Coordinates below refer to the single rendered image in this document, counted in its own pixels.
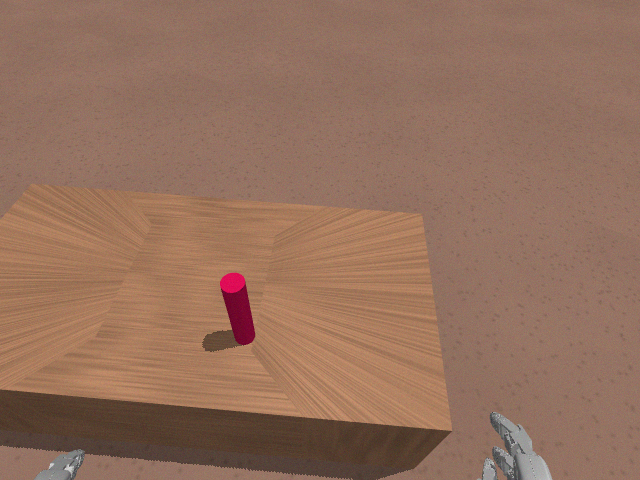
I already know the left robot hand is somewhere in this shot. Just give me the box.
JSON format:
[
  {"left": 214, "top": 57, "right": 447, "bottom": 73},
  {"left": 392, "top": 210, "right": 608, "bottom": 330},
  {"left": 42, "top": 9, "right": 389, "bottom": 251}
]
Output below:
[{"left": 34, "top": 449, "right": 85, "bottom": 480}]

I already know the right robot hand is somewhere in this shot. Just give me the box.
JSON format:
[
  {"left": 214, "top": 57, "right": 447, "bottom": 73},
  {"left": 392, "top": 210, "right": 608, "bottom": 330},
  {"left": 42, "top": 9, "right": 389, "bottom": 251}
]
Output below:
[{"left": 477, "top": 412, "right": 552, "bottom": 480}]

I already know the can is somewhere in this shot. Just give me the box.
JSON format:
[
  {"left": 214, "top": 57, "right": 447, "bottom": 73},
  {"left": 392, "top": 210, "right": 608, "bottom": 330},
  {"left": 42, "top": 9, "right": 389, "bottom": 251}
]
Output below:
[{"left": 220, "top": 273, "right": 255, "bottom": 345}]

